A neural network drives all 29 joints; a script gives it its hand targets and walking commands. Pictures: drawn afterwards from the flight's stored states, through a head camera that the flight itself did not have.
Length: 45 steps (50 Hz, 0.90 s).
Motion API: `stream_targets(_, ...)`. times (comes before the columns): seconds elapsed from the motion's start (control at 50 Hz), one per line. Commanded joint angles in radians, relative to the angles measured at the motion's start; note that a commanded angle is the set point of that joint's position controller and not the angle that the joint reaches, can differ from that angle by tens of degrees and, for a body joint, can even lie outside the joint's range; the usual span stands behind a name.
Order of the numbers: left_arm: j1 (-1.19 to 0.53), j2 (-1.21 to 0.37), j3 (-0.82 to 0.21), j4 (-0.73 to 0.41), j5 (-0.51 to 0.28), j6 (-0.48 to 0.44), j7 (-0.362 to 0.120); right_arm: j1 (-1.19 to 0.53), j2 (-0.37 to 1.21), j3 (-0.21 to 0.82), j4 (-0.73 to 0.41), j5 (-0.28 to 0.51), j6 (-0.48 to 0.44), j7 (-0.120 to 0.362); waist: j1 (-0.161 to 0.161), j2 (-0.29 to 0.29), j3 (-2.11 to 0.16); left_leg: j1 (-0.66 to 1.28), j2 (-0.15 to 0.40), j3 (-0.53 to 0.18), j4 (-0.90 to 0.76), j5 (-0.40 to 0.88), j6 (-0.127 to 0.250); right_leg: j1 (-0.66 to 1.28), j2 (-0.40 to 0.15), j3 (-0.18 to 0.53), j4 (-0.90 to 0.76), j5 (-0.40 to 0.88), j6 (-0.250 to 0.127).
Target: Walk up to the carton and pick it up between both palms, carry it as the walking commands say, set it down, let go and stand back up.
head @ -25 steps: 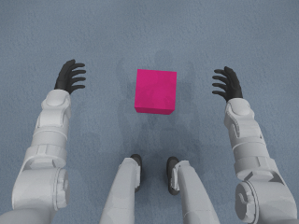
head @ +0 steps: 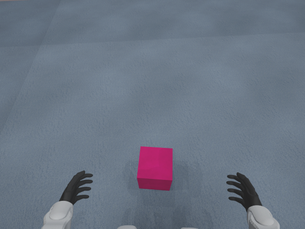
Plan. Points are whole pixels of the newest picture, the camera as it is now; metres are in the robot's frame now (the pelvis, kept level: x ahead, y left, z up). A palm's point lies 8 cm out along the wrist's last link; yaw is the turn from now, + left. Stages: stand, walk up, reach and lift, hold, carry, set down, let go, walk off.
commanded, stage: let go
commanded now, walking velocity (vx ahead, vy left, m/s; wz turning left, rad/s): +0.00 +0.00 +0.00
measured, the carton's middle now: (155, 169) +0.48 +0.02 -0.65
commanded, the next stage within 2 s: stand in 0.48 s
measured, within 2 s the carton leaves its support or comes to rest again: neither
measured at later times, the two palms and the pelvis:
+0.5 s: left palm (65, 212) +0.16 +0.25 -0.06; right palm (261, 217) +0.16 -0.24 -0.05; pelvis +0.00 +0.00 +0.00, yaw +0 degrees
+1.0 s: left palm (67, 211) +0.16 +0.26 -0.09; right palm (271, 208) +0.18 -0.28 -0.07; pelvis +0.04 +0.00 +0.00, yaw +0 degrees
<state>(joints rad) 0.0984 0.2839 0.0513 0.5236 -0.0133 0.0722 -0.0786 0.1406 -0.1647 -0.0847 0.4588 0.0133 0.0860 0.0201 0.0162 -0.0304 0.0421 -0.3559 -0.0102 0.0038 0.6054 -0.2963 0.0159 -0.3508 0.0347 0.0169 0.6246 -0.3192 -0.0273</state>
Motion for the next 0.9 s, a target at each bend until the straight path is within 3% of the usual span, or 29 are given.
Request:
stream_targets(0.0, 0.024, -0.009, 0.001, -0.178, -0.017, -0.003, 0.002, 0.015, -0.112, 0.046, -0.176, -0.02, -0.007, 0.027, -0.032, 0.051, -0.043, 0.204, -0.016, -0.002, -0.189, 0.17, -0.019, 0.164, -0.007, 0.015, -0.238, 0.171, 0.024)
stream_targets(0.08, 0.03, -0.016, -0.011, -0.221, -0.02, 0.033, -0.004, -0.004, -0.132, 0.055, -0.186, -0.009, 0.027, 0.05, -0.02, 0.081, 0.059, 0.22, -0.01, 0.006, -0.222, 0.095, -0.038, 0.161, -0.007, 0.002, -0.257, 0.071, 0.021)
stream_targets(0.16, 0.023, -0.025, -0.009, -0.229, -0.018, 0.065, -0.005, -0.003, -0.134, 0.046, -0.189, -0.019, 0.061, 0.062, -0.018, 0.074, 0.088, 0.216, -0.009, 0.012, -0.229, 0.036, -0.033, 0.193, -0.006, -0.001, -0.257, 0.03, 0.019)
stream_targets(0.34, 0.036, -0.025, -0.005, -0.224, 0.008, 0.089, 0.0, -0.019, -0.151, 0.017, -0.179, -0.042, 0.082, 0.063, -0.018, 0.069, 0.101, 0.223, -0.003, -0.004, -0.206, 0.06, -0.026, 0.192, 0.0, 0.002, -0.24, 0.033, 0.017)
stream_targets(0.46, 0.031, -0.011, -0.007, -0.209, -0.008, 0.065, 0.013, -0.012, -0.148, 0.025, -0.199, -0.049, 0.121, 0.039, 0.004, 0.093, 0.05, 0.257, 0.006, 0.0, -0.161, 0.14, -0.021, 0.173, -0.007, -0.003, -0.208, 0.067, 0.02)
stream_targets(0.48, 0.09, 0.171, 0.042, -0.086, 0.054, 0.014, 0.057, -0.015, -0.241, -0.019, -0.027, -0.033, 0.041, 0.001, -0.024, 0.044, -0.053, 0.104, 0.039, -0.05, -0.154, -0.042, -0.029, 0.106, -0.059, 0.066, -0.197, -0.027, 0.033)
stream_targets(0.5, 0.091, 0.198, 0.046, -0.081, 0.064, -0.011, 0.07, 0.002, -0.259, -0.027, -0.009, -0.052, 0.009, -0.011, -0.023, 0.015, 0.008, 0.077, 0.027, -0.069, -0.167, -0.181, -0.02, 0.043, -0.068, 0.096, -0.221, -0.176, 0.03)
stream_targets(0.52, 0.078, 0.193, 0.045, -0.077, 0.068, -0.024, 0.074, -0.003, -0.262, -0.028, 0.011, -0.062, -0.014, -0.01, -0.022, 0.02, 0.018, 0.067, 0.024, -0.074, -0.156, -0.231, -0.018, -0.003, -0.076, 0.121, -0.234, -0.254, 0.024)
stream_targets(0.56, 0.068, 0.179, 0.043, -0.072, 0.069, -0.039, 0.075, 0.016, -0.26, -0.027, 0.045, -0.066, -0.045, -0.006, -0.023, 0.031, 0.006, 0.069, 0.033, -0.085, -0.153, -0.244, -0.016, -0.03, -0.082, 0.135, -0.236, -0.276, 0.014)
stream_targets(0.64, 0.067, 0.176, 0.039, -0.04, 0.068, -0.066, 0.079, -0.004, -0.271, -0.026, 0.092, -0.059, -0.078, -0.007, -0.011, 0.053, -0.09, 0.088, 0.061, -0.105, -0.164, -0.098, -0.012, 0.068, -0.076, 0.115, -0.183, -0.07, 0.011)
stream_targets(0.7, 0.077, 0.181, 0.038, -0.009, 0.062, -0.077, 0.086, -0.007, -0.271, -0.018, 0.125, -0.054, -0.094, -0.016, -0.007, 0.047, -0.144, 0.131, 0.071, -0.09, -0.115, 0.145, -0.011, 0.133, -0.094, 0.112, -0.151, 0.17, 0.007)
stream_targets(0.78, 0.09, 0.189, 0.037, 0.021, 0.053, -0.082, 0.094, 0.007, -0.285, -0.019, 0.159, -0.046, -0.096, -0.028, -0.017, 0.024, -0.19, 0.193, 0.077, -0.075, -0.074, 0.347, -0.008, 0.176, -0.109, 0.109, -0.127, 0.41, 0.007)
stream_targets(0.88, 0.099, 0.188, 0.035, 0.04, 0.046, -0.083, 0.101, 0.013, -0.294, -0.023, 0.186, -0.046, -0.094, -0.032, -0.021, 0.038, -0.2, 0.228, 0.083, -0.073, -0.069, 0.399, -0.004, 0.177, -0.11, 0.106, -0.127, 0.452, 0.005)
